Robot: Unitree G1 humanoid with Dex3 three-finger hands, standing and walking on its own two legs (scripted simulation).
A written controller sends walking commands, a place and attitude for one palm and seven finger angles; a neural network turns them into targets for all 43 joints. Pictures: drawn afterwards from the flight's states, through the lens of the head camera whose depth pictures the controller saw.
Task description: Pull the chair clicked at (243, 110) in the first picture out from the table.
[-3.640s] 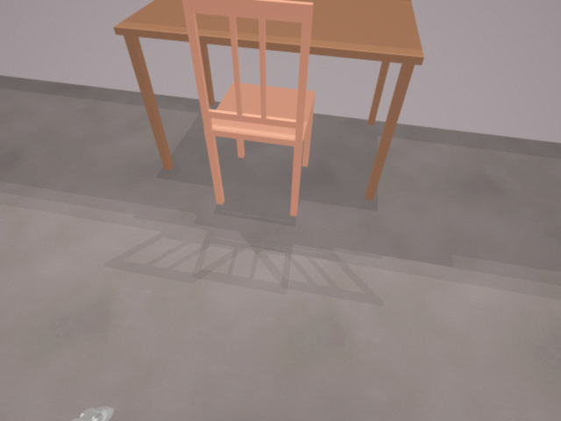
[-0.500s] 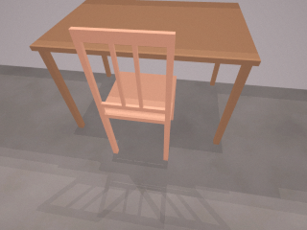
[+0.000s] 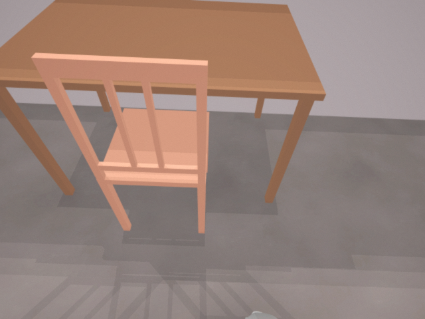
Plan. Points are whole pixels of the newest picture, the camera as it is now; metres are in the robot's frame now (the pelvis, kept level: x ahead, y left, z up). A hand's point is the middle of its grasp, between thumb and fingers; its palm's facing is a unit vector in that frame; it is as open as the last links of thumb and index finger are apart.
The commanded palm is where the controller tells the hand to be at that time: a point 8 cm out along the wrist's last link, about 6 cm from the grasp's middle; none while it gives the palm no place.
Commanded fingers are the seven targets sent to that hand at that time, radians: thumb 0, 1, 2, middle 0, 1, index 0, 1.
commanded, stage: take the last steps up to it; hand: left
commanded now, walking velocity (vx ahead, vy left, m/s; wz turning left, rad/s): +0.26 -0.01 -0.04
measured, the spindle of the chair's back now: (122, 128) +0.63 +0.29 -0.07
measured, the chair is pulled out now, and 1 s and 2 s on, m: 0.00 0.00 0.00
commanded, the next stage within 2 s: come to a stop and stand still in 0.34 s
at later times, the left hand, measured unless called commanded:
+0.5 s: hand out of the picture +0.14 +0.13 -0.18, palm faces +0.07 -0.98 -0.16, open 7.3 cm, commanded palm none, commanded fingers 0.00 0.90 0.90 -0.20 -0.30 -0.20 -0.30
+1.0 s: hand out of the picture +0.15 +0.16 -0.18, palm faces +0.02 -0.96 -0.27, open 7.4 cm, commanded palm none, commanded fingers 0.00 0.90 0.90 -0.20 -0.30 -0.20 -0.30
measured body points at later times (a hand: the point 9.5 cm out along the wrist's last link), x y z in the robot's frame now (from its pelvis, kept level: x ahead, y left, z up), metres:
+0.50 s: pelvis +0.15 -0.04 +0.00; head +0.15 -0.03 +0.45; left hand +0.14 +0.18 -0.16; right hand +0.22 -0.27 -0.15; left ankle +0.20 +0.08 -0.72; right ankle +0.13 -0.14 -0.74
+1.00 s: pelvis +0.13 -0.05 -0.01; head +0.14 -0.05 +0.44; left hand +0.15 +0.21 -0.16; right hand +0.18 -0.29 -0.17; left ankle +0.22 +0.07 -0.74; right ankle +0.09 -0.17 -0.74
